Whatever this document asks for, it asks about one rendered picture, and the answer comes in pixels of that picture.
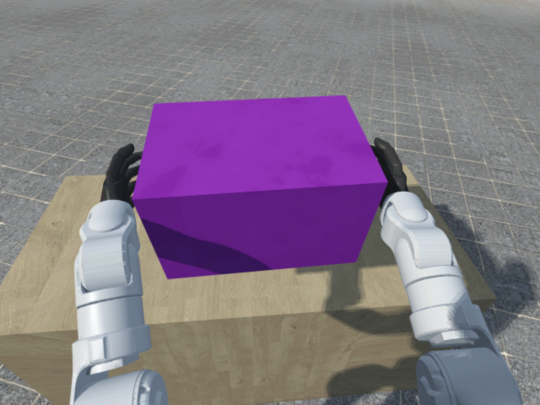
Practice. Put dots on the robot left hand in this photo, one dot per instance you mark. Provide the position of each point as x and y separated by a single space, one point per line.
116 185

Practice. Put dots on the carton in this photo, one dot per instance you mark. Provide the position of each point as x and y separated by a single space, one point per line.
237 186

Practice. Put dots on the pedestal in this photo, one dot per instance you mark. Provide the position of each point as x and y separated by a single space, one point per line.
231 339

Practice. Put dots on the left robot upper arm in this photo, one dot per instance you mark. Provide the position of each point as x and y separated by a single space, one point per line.
141 387

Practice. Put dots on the robot left forearm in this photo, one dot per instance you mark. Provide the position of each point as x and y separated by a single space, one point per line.
108 290

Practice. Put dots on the right robot upper arm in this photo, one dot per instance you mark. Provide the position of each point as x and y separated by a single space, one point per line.
468 376

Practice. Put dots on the robot right hand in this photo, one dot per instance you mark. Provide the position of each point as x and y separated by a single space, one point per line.
391 166

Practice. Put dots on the robot right forearm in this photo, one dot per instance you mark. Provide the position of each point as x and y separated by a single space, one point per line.
442 311

